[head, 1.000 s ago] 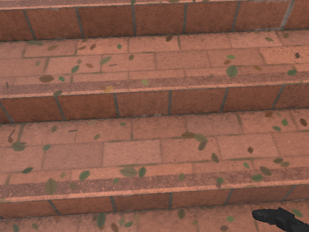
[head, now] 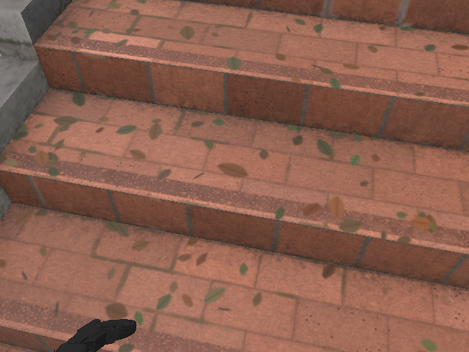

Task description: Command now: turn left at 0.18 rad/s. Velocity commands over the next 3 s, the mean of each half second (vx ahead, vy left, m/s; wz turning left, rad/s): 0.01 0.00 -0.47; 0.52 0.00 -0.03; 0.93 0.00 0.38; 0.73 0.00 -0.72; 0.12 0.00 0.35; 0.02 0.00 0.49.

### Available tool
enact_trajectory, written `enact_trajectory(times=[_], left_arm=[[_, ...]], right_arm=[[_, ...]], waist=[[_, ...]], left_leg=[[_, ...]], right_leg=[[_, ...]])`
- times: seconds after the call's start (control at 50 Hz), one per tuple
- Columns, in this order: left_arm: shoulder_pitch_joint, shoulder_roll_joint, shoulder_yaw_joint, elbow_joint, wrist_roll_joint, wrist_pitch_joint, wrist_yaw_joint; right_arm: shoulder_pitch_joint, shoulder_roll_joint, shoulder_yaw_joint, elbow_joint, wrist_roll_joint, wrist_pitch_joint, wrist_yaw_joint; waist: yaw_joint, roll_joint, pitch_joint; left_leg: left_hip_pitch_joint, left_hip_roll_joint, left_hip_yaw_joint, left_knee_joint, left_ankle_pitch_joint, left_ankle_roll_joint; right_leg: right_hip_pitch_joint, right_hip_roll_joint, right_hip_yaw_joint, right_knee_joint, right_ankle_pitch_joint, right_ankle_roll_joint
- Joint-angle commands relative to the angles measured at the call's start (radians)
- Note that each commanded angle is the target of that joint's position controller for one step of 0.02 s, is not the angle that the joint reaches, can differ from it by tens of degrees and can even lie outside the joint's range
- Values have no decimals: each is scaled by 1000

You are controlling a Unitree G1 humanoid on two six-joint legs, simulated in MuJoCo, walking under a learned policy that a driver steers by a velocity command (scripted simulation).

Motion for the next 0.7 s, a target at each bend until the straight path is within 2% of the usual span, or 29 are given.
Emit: enact_trajectory(times=[0.02,0.04,0.06,0.08,0.1,0.12,0.14,0.2,0.26,0.3,0.34,0.38,0.4,0.42,0.44,0.46,0.48,0.5,0.52,0.54,0.56,0.58,0.6,0.62,0.64,0.66,0.7], left_arm=[[177,42,12,8,-17,18,28],[157,53,14,8,-31,28,26],[137,59,16,9,-33,29,25],[132,72,24,36,-40,29,23],[123,61,26,36,-51,32,17],[124,64,36,50,-40,30,12],[133,67,47,64,-39,32,9],[96,92,74,74,-32,37,-10],[78,86,79,75,-23,48,-26],[53,80,72,59,-19,48,-41],[57,56,61,60,-30,51,-50],[67,71,62,55,-43,53,-59],[77,84,66,52,-46,48,-61],[100,84,70,58,-48,40,-61],[153,87,72,79,-45,25,-58],[230,143,92,91,-30,6,-58],[266,314,135,61,-19,-4,-44],[351,315,145,46,-46,-4,-37],[293,287,137,34,-39,1,-29],[209,250,123,23,-32,13,-22],[178,230,116,12,-31,19,-18],[173,209,108,12,-35,16,-19],[181,195,99,18,-32,5,-20],[204,182,92,38,-29,-10,-21],[269,184,88,86,-25,-29,-24],[325,191,86,129,-29,-50,-30],[376,196,83,192,-28,-80,-45]], right_arm=[[-26,-39,11,-25,-6,-71,9],[-19,-32,24,-42,-1,-62,-3],[1,-33,27,-35,-3,-66,-13],[8,6,43,-52,5,-77,-21],[17,-11,43,-49,2,-80,-30],[7,-18,36,-57,-3,-85,-37],[2,-22,35,-68,-9,-86,-40],[-5,-25,31,-94,-12,-84,-45],[22,-29,25,-109,-17,-85,-54],[41,-35,21,-113,-16,-89,-61],[20,-46,13,-122,-18,-86,-58],[30,-78,0,-108,-21,-78,-43],[44,-96,-7,-93,-16,-72,-34],[44,-109,-13,-77,-2,-62,-30],[56,-114,-14,-52,15,-52,-22],[70,-112,-16,-51,20,-48,-14],[-5,-20,11,-142,25,-45,-2],[-74,-42,14,-152,8,-39,-4],[-92,-36,15,-138,9,-43,3],[-133,-27,19,-138,-1,-52,11],[-149,-36,17,-146,-19,-60,22],[-125,-54,9,-134,-35,-56,31],[-77,-60,5,-104,-43,-49,36],[-51,-42,8,-86,-49,-47,40],[-44,-4,20,-73,-46,-47,38],[-44,22,33,-71,-42,-53,36],[-129,54,51,-105,-23,-66,32]], waist=[[58,18,-68],[26,39,-83],[4,39,-95],[-25,24,-132],[-28,62,-139],[-42,93,-151],[-40,100,-158],[-54,90,-118],[-53,102,-82],[-56,96,-68],[-47,157,-75],[-52,185,-80],[-50,189,-87],[-30,165,-84],[0,117,-109],[41,-4,-131],[38,-313,-132],[126,-197,-246],[92,-104,-182],[62,-67,-102],[41,-74,-97],[28,-82,-102],[25,-99,-111],[32,-97,-123],[43,-110,-120],[47,-84,-92],[58,-68,-21]], left_leg=[[106,219,-280,-429,269,86],[198,241,-265,-471,353,87],[245,257,-257,-515,406,94],[316,293,-252,-551,563,79],[381,311,-227,-570,600,80],[401,345,-210,-564,712,102],[429,349,-186,-559,723,120],[492,364,-150,-565,606,142],[541,394,-131,-558,540,146],[577,415,-116,-557,533,135],[533,412,-47,-534,593,110],[508,421,-8,-500,671,90],[517,431,0,-471,697,75],[509,426,27,-415,697,42],[481,390,79,-303,678,-7],[313,347,129,-81,484,-76],[-94,170,145,198,-149,-185],[-117,123,-67,362,-281,-200],[-150,144,-115,430,-188,-204],[-187,151,-118,427,-97,-192],[-216,156,-109,450,-44,-182],[-222,156,-106,467,-7,-174],[-263,145,-79,543,53,-165],[-310,135,-60,673,93,-154],[-412,130,-40,847,86,-132],[-509,143,-44,929,85,-113],[-663,149,-51,1042,73,-77]], right_leg=[[-37,-4,32,-67,1,3],[-38,4,21,-203,-26,23],[-25,19,21,-282,-44,38],[18,17,26,-358,-15,44],[9,12,6,-432,-28,52],[25,17,-20,-375,-8,58],[28,18,-38,-337,-18,58],[-43,25,-64,-288,-65,60],[-85,8,-90,-339,-110,64],[-68,-24,-96,-510,-147,61],[78,-35,-132,-704,-213,41],[212,-4,-193,-881,-261,13],[259,16,-221,-958,-252,-2],[319,37,-251,-1072,-168,-16],[434,75,-255,-1225,-62,-33],[603,16,-75,-1304,68,-62],[781,-278,401,-1291,673,-212],[766,-375,566,-1323,751,-364],[708,-340,504,-1346,539,-380],[644,-275,440,-1358,321,-344],[618,-203,414,-1389,14,-305],[592,-150,404,-1427,-250,-284],[596,-141,390,-1446,-394,-273],[600,-135,382,-1446,-435,-276],[636,-149,395,-1450,-452,-287],[658,-167,395,-1460,-475,-278],[657,-198,363,-1480,-493,-258]])
Next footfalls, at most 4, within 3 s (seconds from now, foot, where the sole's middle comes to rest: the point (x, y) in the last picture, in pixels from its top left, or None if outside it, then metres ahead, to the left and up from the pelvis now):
0.46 right None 0.12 -0.16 -0.71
1.04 left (272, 320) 0.48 -0.06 -0.56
1.48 right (310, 160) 0.86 -0.17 -0.41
1.82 left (271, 30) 1.24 -0.07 -0.26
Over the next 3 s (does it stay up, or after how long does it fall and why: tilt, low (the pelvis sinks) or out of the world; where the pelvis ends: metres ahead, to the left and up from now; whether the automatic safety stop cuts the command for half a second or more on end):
stays up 1.36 -0.29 0.66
